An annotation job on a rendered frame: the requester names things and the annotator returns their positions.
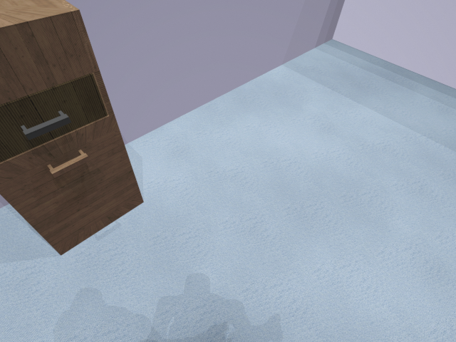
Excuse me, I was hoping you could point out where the handle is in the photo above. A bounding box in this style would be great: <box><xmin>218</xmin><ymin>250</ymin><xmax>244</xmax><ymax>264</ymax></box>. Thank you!
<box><xmin>21</xmin><ymin>110</ymin><xmax>71</xmax><ymax>140</ymax></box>
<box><xmin>50</xmin><ymin>153</ymin><xmax>90</xmax><ymax>178</ymax></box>

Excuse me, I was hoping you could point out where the drawer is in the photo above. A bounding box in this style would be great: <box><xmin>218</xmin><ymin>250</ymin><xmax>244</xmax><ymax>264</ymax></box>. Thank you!
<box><xmin>0</xmin><ymin>73</ymin><xmax>108</xmax><ymax>162</ymax></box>

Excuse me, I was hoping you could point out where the cabinet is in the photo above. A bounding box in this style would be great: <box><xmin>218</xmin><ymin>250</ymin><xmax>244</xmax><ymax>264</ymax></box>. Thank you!
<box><xmin>0</xmin><ymin>0</ymin><xmax>143</xmax><ymax>255</ymax></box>

